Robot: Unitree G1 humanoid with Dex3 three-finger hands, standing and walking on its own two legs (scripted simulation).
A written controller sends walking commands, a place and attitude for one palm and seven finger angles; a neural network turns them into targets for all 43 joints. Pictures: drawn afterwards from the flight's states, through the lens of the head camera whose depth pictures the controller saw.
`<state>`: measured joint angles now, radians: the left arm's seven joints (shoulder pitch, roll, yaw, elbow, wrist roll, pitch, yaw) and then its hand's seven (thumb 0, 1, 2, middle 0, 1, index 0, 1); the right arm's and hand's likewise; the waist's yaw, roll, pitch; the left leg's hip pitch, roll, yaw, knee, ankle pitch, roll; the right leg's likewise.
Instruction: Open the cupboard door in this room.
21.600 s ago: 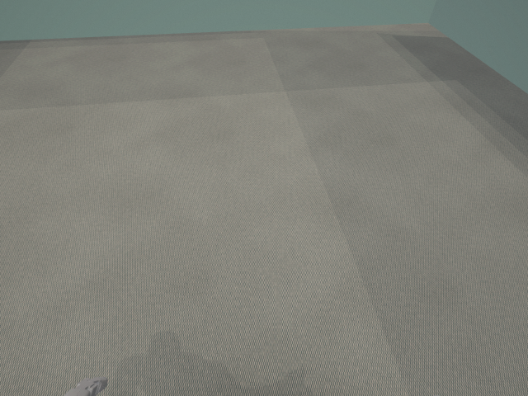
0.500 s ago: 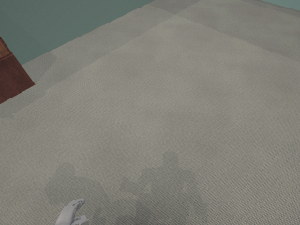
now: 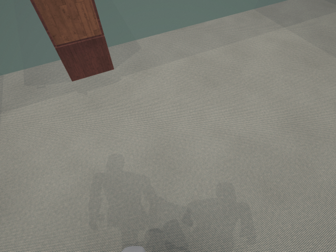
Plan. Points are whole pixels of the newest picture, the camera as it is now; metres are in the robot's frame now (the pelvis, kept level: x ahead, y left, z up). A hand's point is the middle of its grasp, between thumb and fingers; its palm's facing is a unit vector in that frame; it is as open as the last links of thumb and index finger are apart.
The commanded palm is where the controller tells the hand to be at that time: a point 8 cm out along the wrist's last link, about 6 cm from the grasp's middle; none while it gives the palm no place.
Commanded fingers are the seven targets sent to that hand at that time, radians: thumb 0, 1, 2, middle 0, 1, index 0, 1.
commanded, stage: turn or walk to find it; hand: left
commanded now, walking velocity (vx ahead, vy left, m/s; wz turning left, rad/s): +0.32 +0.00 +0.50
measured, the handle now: out of the picture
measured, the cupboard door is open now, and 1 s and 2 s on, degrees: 0 0 0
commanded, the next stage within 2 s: stand and wait in 1.32 s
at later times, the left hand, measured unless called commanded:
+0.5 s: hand (87, 221) +0.20 +0.26 -0.16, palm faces +0.17 -0.97 -0.20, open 7.4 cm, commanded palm none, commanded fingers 0.00 0.90 0.90 -0.20 -0.30 -0.20 -0.30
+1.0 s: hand (105, 206) +0.25 +0.23 -0.17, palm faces +0.43 -0.88 -0.19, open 7.3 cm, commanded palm none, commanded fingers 0.00 0.90 0.90 -0.20 -0.30 -0.20 -0.30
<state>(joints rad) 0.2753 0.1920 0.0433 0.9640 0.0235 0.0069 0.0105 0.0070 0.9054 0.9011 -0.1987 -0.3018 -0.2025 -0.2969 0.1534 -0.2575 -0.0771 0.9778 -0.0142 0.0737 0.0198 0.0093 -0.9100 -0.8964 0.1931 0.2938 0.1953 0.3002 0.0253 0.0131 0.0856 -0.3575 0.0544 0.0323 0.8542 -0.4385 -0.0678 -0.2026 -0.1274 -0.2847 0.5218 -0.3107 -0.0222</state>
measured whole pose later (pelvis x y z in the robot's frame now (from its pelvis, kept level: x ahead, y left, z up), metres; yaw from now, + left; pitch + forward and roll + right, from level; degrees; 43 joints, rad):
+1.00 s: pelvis +0.35 +0.07 +0.00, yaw +22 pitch -1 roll -2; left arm 0.36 0.18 0.04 1.11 0.02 -0.07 0.01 0.00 0.92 0.90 -0.19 -0.30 -0.20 -0.30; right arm 0.16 -0.19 -0.07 1.00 -0.02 -0.01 0.03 0.01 -0.91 -0.90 0.19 0.29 0.19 0.30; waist 0.03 0.02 0.05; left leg -0.54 0.13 0.07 0.79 -0.16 -0.02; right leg -0.05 -0.05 -0.27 0.39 -0.31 0.01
